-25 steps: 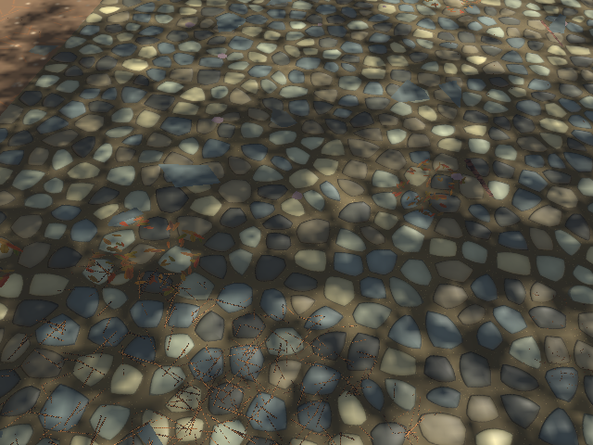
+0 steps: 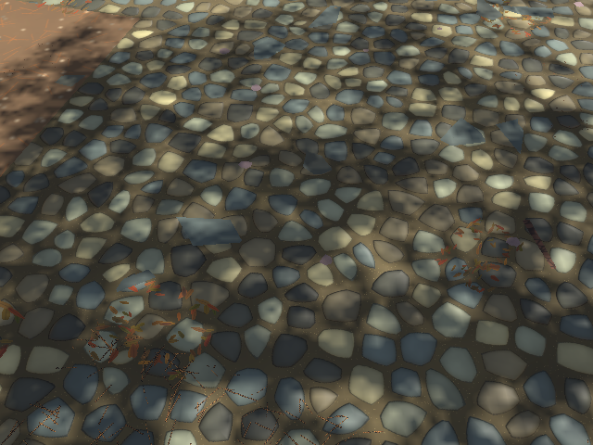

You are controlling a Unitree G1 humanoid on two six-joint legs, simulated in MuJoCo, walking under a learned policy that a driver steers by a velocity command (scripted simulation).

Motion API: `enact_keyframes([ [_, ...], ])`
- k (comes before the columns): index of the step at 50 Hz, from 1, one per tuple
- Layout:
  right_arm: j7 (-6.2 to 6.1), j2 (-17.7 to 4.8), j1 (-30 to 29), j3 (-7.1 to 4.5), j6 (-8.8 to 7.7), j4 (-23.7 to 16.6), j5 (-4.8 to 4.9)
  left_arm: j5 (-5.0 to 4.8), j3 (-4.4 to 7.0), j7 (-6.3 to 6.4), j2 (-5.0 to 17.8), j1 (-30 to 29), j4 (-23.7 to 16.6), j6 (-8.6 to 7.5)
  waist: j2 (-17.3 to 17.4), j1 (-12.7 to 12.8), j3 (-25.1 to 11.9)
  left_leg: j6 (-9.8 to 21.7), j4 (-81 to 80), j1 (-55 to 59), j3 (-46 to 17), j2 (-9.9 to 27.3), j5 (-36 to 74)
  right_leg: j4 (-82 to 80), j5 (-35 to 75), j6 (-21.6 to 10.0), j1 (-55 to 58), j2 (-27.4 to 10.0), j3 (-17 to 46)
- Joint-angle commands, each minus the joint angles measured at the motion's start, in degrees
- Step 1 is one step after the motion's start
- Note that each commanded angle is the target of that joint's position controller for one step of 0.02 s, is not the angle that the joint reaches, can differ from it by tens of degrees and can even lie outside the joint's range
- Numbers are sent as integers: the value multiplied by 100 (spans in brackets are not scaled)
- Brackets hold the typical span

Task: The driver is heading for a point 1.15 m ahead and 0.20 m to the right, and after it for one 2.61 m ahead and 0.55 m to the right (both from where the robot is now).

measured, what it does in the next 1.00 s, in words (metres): walks ahead: left foot, then right foot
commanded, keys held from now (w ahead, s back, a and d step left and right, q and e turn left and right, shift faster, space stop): w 0.48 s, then w+e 0.52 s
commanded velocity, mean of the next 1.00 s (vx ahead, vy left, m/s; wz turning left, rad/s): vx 0.50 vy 0.00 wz -0.19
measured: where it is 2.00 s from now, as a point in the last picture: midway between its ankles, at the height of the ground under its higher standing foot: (395, 236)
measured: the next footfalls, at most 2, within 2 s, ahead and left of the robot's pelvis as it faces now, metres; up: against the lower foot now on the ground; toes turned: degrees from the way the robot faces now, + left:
left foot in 0.30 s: +0.36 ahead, +0.16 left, +0.00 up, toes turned +2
right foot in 0.84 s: +0.65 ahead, -0.09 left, +0.00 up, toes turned -12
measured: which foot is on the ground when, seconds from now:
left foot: up 0.00-0.28, down 0.30-0.86, up 0.88-1.00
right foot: down 0.00-0.32, up 0.34-0.82, down 0.84-1.00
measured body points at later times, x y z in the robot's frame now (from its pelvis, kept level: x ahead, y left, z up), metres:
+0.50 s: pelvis +0.29 +0.07 +0.00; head +0.31 +0.08 +0.45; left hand +0.39 +0.35 -0.13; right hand +0.37 -0.20 -0.12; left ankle +0.32 +0.16 -0.75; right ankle +0.30 -0.09 -0.66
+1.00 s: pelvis +0.58 -0.01 -0.01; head +0.61 -0.03 +0.44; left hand +0.75 +0.23 -0.12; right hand +0.63 -0.30 -0.13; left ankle +0.56 +0.16 -0.65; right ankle +0.61 -0.08 -0.75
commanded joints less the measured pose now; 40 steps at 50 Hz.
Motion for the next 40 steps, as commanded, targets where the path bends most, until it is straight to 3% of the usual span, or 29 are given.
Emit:
enact_keyframes([
  [1, -3, -278, 0, -55, 4, -287, -65, -26, 160, 105, 859, -261, -341, -90, -433, -216, 135, -155, -843, -322, -123, 223, 946, -1187, 410, -922, -186, -1632, 1245],
  [5, 84, -139, -845, 24, -82, -488, -23, -99, 159, 171, 959, 166, -193, -31, -429, 87, 226, -177, -2270, 23, 188, -80, 1981, -1151, 601, -681, -19, -1421, 751],
  [9, 220, -182, -1475, 65, -128, -730, 38, -131, 167, 179, 982, 614, 28, 91, -456, 274, 353, -80, -2884, -181, 188, -221, 1752, -820, 756, -661, 851, -1725, 795],
  [12, 313, -368, -1429, 22, -173, -816, 49, -136, 214, 210, 1088, 603, 67, 202, -596, 80, 223, 140, -3141, 52, 205, -348, 1060, -348, 1504, -527, 1435, -1987, 893],
  [13, 318, -491, -1132, -31, -185, -751, 48, -134, 228, 218, 1141, 499, 39, 231, -696, -116, 30, 235, -3194, 532, 326, -494, 841, 4, 2325, -458, 1498, -1956, 841],
  [14, 301, -673, -444, -140, -190, -549, 37, -126, 213, 222, 1116, 376, 7, 266, -697, -504, -384, 384, -3326, 1488, 499, -680, 849, 801, 3212, -337, 1394, -1742, 645],
  [15, 251, -999, 600, -283, -186, -251, -2, -70, 131, 233, 933, 375, -78, 275, -557, -916, -1126, 635, -3110, 3100, 241, -420, 978, 2089, 2978, -165, 676, -1440, 417],
  [16, 214, -1568, 1390, -432, -143, -101, -108, -24, -54, 177, 353, 948, -209, 173, 545, -850, -2074, 1473, -3111, 5575, -2090, 1073, 337, 4375, 1013, 272, -1692, -651, 59],
  [17, 223, -1255, 1552, -344, -102, -30, -23, -65, -99, 155, 273, 970, -114, 39, 1180, -897, -2496, 1794, -4041, 6093, -3887, 1572, -387, 5501, -2428, 347, -2794, -135, 699],
  [18, 221, -920, 1181, -217, -102, -72, 10, -236, 66, 122, 894, 458, -264, -69, 812, -909, -1714, 1496, -4219, 5509, -3312, 1367, -785, 5964, -2313, 217, -3373, -511, 1041],
  [19, 205, -753, 690, -163, -101, -197, -11, -312, 78, 125, 961, 21, -406, -117, 514, -765, -1049, 1308, -4347, 4651, -2501, 1163, -508, 5841, -1799, 146, -3457, -829, 844],
  [20, 224, -591, 311, -113, -116, -239, -61, -237, 88, 156, 904, -189, -434, -113, 142, -596, -567, 1231, -4582, 3795, -1927, 935, -46, 5455, -1336, 165, -3273, -1059, 732],
  [21, 236, -427, 87, -65, -153, -267, -109, -163, 128, 184, 852, -140, -415, -51, 211, -381, -389, 1134, -4761, 3239, -1526, 733, 332, 5092, -1023, 184, -2904, -1252, 778],
  [23, 266, -395, 4, -60, -188, -215, -111, -122, 98, 193, 576, 86, -340, 97, 271, -172, -285, 1164, -5069, 2677, -1098, 549, 713, 4805, -774, 274, -2456, -1333, 739],
  [25, 235, -552, 98, -102, -226, -115, -106, -111, 90, 207, 500, -36, -407, 183, 181, -109, -138, 1233, -5256, 2548, -716, 541, 1137, 4442, -428, 395, -2648, -1373, 707],
  [32, 55, -753, 531, -142, -208, 161, -109, -132, 25, 82, 345, -1257, -818, 154, 44, -518, 196, 892, -5513, 2832, 507, 375, 1372, 2267, 1491, 404, -2688, -1098, 504],
  [37, 18, -812, 843, -187, -31, 362, -32, -141, 4, -92, 366, -1836, -1220, 151, -28, -657, 371, 755, -5052, 4073, 783, 786, 1952, 1726, 932, 160, -3139, -975, 396],
  [38, 2, -859, 806, -207, 19, 353, -19, -140, 18, -137, 405, -1841, -1287, 151, 14, -605, 344, 700, -4832, 4249, 846, 844, 2427, 1695, 638, 85, -3094, -912, 295],
  [40, -55, -1029, 647, -259, 114, 265, -8, -127, 119, -184, 601, -1489, -1329, 171, 213, -331, -7, 556, -3993, 4392, 1039, 843, 4386, 1748, 15, -108, -2389, -569, -78],
])
Keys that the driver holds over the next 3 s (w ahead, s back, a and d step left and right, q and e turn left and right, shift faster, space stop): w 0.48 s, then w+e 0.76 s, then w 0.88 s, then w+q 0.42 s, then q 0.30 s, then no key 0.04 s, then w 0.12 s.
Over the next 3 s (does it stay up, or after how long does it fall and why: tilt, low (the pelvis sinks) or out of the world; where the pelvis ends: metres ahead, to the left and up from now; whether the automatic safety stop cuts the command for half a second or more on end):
stays up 1.55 -0.40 -0.01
